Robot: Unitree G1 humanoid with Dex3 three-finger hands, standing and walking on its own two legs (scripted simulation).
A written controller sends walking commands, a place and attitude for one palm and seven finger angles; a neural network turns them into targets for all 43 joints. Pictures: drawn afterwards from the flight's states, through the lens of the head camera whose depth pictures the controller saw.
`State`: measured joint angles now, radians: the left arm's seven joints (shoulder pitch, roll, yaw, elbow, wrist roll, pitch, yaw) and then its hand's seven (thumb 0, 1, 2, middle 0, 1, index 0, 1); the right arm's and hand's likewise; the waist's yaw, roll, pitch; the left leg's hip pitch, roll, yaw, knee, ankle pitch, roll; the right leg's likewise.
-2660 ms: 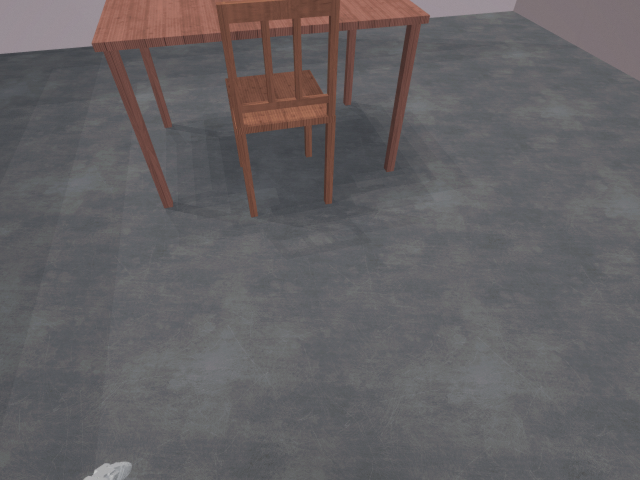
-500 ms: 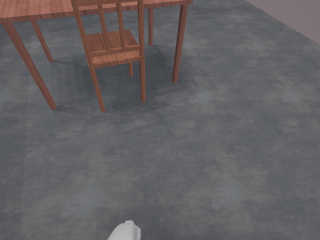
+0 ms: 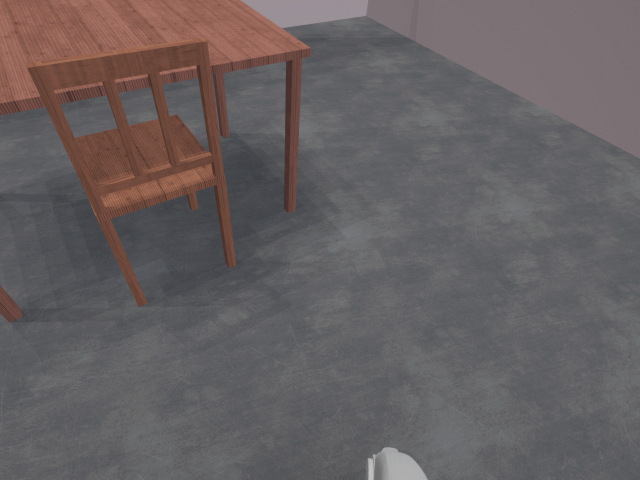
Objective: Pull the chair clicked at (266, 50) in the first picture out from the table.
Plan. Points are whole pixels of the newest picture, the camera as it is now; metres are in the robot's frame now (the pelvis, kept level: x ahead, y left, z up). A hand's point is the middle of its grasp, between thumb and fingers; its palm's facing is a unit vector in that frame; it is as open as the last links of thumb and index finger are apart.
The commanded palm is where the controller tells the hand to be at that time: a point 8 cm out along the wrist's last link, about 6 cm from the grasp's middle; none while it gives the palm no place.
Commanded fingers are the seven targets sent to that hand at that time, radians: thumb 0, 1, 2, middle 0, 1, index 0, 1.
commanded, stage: walk to a spot facing it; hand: left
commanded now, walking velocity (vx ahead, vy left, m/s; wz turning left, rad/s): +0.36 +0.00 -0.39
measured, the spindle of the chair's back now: (124, 131) +0.90 +0.54 -0.09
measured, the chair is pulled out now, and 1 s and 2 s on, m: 0.00 0.00 0.00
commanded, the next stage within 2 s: turn to face it in 0.60 s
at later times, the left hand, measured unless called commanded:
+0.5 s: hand (238, 384) +0.31 +0.14 -0.18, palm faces -0.14 -0.96 -0.22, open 7.2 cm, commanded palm none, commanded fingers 0.00 0.90 0.90 -0.20 -0.30 -0.20 -0.30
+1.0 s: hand (257, 272) +0.54 +0.15 -0.17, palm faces -0.14 -0.97 -0.19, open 7.4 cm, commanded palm none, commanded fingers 0.00 0.90 0.90 -0.20 -0.30 -0.20 -0.30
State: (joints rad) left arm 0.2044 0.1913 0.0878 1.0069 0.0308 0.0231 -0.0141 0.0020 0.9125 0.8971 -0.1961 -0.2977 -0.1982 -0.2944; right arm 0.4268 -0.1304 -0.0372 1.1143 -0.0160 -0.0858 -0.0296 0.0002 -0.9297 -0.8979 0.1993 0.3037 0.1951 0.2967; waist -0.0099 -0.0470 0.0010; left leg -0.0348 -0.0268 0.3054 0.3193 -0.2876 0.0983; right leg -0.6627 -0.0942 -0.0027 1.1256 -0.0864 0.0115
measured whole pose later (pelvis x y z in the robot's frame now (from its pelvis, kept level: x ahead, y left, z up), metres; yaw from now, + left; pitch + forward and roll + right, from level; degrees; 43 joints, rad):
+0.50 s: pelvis +0.24 -0.04 -0.01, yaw -11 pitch +0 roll -1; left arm 0.27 0.19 0.07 1.05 0.02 -0.06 0.02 -0.02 0.94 0.90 -0.20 -0.30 -0.20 -0.30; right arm 0.30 -0.13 -0.06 1.05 -0.03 -0.02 -0.02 0.01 -0.91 -0.90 0.20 0.30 0.20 0.30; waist -0.02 0.01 0.04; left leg -0.52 0.16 0.06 1.20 -0.33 -0.03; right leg -0.18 0.07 -0.12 0.48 -0.31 -0.09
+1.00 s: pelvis +0.43 -0.02 +0.00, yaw -12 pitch +0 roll +0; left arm 0.17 0.18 0.06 0.99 0.01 0.00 0.02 0.01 0.91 0.90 -0.20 -0.30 -0.20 -0.29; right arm 0.23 -0.17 -0.05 1.02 -0.02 -0.02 -0.02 -0.02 -0.96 -0.90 0.20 0.30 0.20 0.30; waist -0.01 -0.02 0.06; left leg -0.27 0.04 0.12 0.46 -0.19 0.03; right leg -0.44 -0.08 -0.05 0.92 -0.39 0.06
